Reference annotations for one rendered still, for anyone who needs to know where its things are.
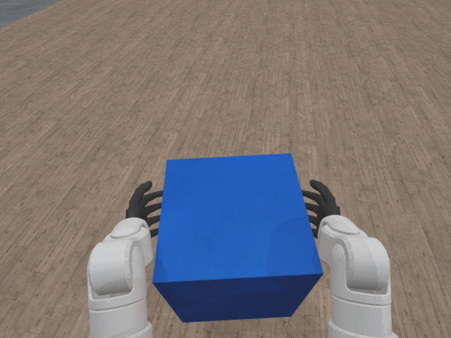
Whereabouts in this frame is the right robot forearm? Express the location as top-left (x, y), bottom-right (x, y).
top-left (317, 215), bottom-right (398, 338)

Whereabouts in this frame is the left robot forearm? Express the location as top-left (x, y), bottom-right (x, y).
top-left (87, 218), bottom-right (153, 338)

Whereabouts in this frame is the left robot hand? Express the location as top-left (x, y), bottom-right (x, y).
top-left (125, 181), bottom-right (163, 238)

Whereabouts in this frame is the carton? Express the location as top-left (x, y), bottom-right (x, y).
top-left (152, 154), bottom-right (323, 323)

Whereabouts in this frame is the right robot hand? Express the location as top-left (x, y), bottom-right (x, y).
top-left (301, 180), bottom-right (340, 239)

